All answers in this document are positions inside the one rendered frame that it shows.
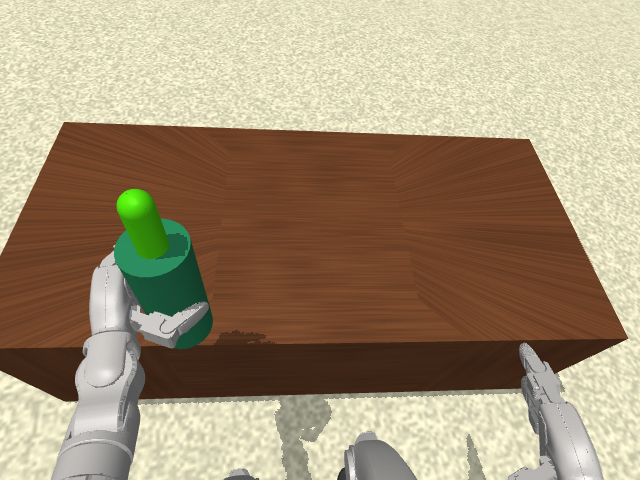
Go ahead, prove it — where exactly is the bottle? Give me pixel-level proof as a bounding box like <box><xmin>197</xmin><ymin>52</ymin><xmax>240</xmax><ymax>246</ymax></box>
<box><xmin>114</xmin><ymin>189</ymin><xmax>213</xmax><ymax>349</ymax></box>

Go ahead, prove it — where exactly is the left robot hand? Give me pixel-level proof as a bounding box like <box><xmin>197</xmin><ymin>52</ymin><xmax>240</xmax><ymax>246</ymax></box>
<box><xmin>89</xmin><ymin>245</ymin><xmax>209</xmax><ymax>349</ymax></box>

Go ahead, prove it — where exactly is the left robot arm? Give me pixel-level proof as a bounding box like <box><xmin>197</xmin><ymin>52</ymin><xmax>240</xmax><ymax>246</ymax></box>
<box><xmin>51</xmin><ymin>330</ymin><xmax>145</xmax><ymax>480</ymax></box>

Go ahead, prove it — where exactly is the right robot hand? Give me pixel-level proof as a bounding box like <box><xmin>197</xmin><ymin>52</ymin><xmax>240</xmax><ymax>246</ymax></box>
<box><xmin>508</xmin><ymin>343</ymin><xmax>604</xmax><ymax>480</ymax></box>

